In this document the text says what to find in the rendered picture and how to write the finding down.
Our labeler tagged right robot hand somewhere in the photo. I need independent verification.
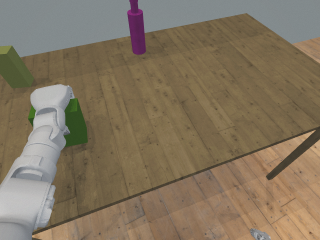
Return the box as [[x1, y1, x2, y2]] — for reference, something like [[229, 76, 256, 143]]
[[250, 228, 271, 240]]

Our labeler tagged sponge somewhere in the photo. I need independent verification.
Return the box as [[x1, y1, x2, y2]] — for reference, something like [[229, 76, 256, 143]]
[[28, 98, 88, 147]]

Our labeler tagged robot left upper arm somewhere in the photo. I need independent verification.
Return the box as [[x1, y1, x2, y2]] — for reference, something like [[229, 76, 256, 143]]
[[0, 177, 56, 240]]

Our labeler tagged robot left forearm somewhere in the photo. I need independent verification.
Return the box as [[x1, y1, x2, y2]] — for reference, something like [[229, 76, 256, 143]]
[[0, 104, 66, 194]]

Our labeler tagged table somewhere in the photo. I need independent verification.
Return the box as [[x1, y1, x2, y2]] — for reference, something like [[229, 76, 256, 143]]
[[0, 13, 320, 240]]

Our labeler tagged left robot hand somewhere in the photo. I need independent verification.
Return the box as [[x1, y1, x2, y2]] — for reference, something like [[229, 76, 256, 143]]
[[30, 84, 75, 136]]

